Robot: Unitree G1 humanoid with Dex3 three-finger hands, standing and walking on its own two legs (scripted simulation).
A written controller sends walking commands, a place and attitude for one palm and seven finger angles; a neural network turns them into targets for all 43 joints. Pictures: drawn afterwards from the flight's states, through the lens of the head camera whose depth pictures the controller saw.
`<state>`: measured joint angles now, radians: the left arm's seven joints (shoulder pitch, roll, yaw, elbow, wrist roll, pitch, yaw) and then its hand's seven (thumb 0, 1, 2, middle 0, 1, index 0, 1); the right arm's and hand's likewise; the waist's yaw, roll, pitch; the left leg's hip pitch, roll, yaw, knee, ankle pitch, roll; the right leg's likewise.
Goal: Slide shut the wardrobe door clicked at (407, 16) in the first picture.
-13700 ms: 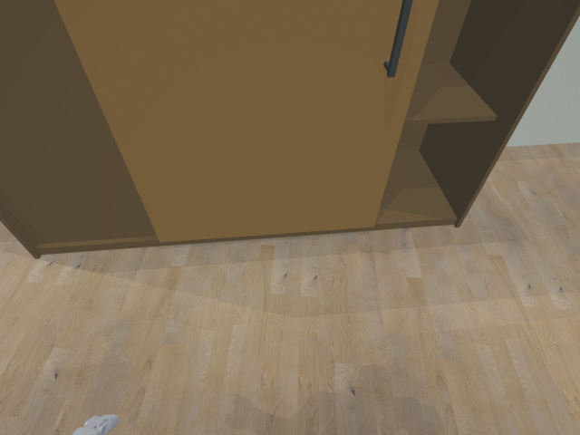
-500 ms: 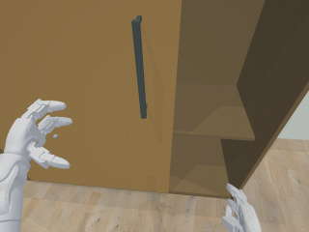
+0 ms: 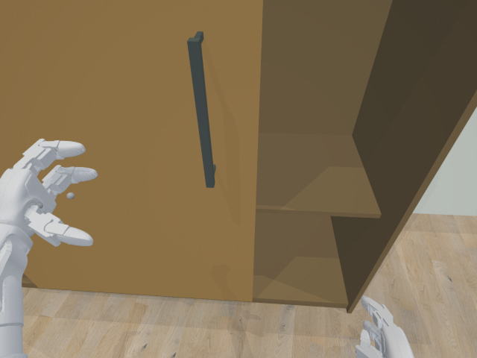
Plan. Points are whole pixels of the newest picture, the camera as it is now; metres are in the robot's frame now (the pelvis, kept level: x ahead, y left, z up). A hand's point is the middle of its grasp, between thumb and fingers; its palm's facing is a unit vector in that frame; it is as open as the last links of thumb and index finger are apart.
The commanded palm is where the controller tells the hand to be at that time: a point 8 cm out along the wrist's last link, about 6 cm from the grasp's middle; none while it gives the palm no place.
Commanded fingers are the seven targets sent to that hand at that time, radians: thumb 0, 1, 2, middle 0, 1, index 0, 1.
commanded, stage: raise the hand with hooked fingers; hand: left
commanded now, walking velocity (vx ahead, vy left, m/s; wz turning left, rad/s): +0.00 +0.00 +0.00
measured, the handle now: (205, 120) +0.51 +0.13 +0.17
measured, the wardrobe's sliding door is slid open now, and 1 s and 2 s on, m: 0.40 0.40 0.40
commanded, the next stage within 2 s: move the hooked fingers beside the handle in 0.18 s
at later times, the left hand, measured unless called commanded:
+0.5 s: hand (82, 191) +0.28 +0.26 +0.18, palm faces +0.12 -0.99 -0.06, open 14.0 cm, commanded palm +0.26 +0.30 +0.18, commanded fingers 0.00 -0.50 0.30 -0.30 -1.20 -0.30 -1.20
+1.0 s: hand (121, 164) +0.35 +0.23 +0.18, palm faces +0.07 -1.00 -0.02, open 14.0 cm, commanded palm +0.32 +0.28 +0.18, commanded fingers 0.00 -0.50 0.30 -0.30 -1.20 -0.30 -1.20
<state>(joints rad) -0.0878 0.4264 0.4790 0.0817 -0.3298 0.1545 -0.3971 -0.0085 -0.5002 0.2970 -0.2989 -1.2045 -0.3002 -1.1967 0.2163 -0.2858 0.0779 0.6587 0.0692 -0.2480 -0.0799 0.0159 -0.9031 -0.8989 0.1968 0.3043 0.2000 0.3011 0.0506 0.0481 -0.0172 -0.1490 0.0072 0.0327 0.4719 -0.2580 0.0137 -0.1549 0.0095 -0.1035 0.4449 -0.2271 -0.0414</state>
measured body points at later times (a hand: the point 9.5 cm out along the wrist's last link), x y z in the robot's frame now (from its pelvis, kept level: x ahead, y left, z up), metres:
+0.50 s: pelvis +0.00 -0.01 +0.00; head -0.03 -0.04 +0.45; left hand +0.27 +0.32 +0.19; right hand +0.19 -0.23 -0.07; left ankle +0.00 +0.11 -0.74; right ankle +0.01 -0.09 -0.74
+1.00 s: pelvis +0.00 +0.00 +0.00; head -0.01 -0.02 +0.45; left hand +0.34 +0.29 +0.18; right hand +0.17 -0.24 -0.09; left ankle +0.00 +0.11 -0.74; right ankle +0.01 -0.09 -0.74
